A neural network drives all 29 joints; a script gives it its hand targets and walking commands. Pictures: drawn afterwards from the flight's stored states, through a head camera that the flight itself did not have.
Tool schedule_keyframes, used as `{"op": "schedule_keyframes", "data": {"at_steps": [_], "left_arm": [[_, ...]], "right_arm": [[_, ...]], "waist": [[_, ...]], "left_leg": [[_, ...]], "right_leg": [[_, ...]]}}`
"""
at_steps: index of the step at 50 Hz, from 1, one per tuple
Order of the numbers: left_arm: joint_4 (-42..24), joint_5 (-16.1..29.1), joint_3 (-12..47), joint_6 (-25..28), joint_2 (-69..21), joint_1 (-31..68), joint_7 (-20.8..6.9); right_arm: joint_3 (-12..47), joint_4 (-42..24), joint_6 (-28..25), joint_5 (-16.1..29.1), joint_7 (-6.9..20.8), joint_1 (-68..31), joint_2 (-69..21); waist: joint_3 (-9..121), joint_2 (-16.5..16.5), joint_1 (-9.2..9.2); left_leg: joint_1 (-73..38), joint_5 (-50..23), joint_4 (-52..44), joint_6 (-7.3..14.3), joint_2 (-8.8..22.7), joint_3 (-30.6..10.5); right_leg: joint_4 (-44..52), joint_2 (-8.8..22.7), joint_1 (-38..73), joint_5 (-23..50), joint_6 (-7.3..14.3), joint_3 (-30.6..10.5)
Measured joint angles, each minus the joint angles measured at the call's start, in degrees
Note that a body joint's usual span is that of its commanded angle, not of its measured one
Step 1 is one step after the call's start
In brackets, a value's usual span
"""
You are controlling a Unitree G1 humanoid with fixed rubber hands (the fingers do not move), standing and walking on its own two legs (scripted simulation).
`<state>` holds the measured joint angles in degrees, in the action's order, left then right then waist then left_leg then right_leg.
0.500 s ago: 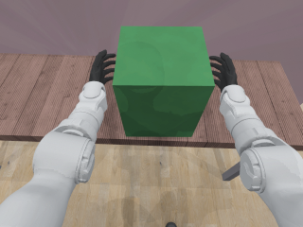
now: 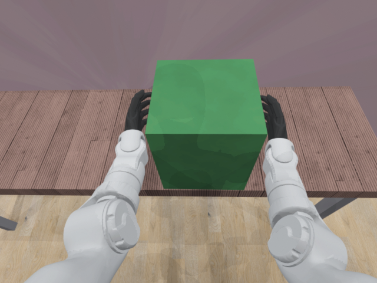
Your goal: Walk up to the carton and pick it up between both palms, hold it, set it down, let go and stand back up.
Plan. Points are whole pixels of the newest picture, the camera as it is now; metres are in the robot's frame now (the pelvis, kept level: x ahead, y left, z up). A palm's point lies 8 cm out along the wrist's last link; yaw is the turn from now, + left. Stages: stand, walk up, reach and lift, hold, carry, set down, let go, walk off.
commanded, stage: reach and lift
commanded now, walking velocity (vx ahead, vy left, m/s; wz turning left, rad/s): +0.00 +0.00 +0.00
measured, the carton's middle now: (204, 130) +0.47 -0.04 +0.01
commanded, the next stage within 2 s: none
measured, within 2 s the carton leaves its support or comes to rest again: neither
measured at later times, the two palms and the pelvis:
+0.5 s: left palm (134, 129) +0.45 +0.11 +0.06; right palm (274, 134) +0.41 -0.19 +0.05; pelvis +0.01 +0.00 +0.00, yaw +1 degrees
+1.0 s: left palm (135, 129) +0.45 +0.11 +0.06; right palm (274, 134) +0.41 -0.19 +0.05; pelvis +0.01 +0.00 +0.00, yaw +2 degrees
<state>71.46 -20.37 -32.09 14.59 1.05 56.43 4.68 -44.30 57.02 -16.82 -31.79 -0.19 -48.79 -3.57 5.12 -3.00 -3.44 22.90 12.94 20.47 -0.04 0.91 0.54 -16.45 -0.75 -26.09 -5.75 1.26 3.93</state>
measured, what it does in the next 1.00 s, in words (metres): stands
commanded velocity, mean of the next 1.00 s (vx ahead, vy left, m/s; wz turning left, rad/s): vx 0.00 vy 0.00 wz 0.00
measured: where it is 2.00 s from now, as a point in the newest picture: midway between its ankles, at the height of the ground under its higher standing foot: outside the picture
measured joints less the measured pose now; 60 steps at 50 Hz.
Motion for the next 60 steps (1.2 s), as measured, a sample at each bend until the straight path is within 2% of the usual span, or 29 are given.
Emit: {"op": "schedule_keyframes", "data": {"at_steps": [9, 18, 26, 35, 51, 60], "left_arm": [[-4.17, 0.84, 1.32, -1.93, -1.44, -2.96, -0.63], [-7.11, 0.35, 1.72, -2.67, -2.53, -3.25, -0.49], [-8.84, -0.82, 1.49, -3.1, -3.63, -4.13, 0.05], [-10.67, -0.81, 2.58, -4.64, -4.17, -4.68, -0.12], [-10.39, -0.68, 2.84, -4.89, -4.0, -4.5, -0.31], [-7.89, -0.81, 3.26, -2.2, -3.57, -3.84, 0.31]], "right_arm": [[3.74, -0.25, -0.38, 3.35, -1.07, 2.96, 0.17], [4.55, -2.48, -0.09, 4.29, -2.13, 3.41, -0.3], [4.02, -2.19, -1.0, 4.16, -1.52, 3.44, 0.14], [3.8, -2.17, -1.19, 4.43, -0.92, 3.9, 0.4], [4.05, -2.17, -1.95, 4.72, -1.88, 4.44, 0.11], [4.01, 0.69, -5.84, 4.38, -2.99, 4.49, 1.14]], "waist": [[-1.54, 1.11, -0.13], [-2.13, 1.54, -0.28], [-2.04, 0.7, -0.44], [-1.77, 1.54, -0.3], [-1.21, 1.74, -0.72], [-0.08, 2.13, -0.69]], "left_leg": [[-3.47, 1.79, 1.06, -0.37, 0.73, 0.07], [-3.02, 0.97, 0.26, -0.03, 0.35, 0.34], [-2.85, 0.69, -0.01, 0.4, 0.03, 0.58], [-2.72, 0.52, -0.28, 0.33, 0.12, 0.71], [-2.06, 0.11, -0.52, 0.08, 0.25, 0.27], [-0.58, -0.51, -0.65, 0.01, 0.23, 0.22]], "right_leg": [[-1.36, -0.43, 3.47, -2.15, 0.4, 0.87], [-0.71, 0.08, 3.07, -1.47, 0.12, 1.16], [0.28, 0.48, 3.3, -0.84, -0.31, 1.4], [0.49, 0.51, 3.2, -0.78, -0.19, 1.71], [0.87, 0.58, 2.96, -0.67, 0.09, 2.76], [1.21, 0.71, 1.75, -0.12, 0.18, 3.21]]}}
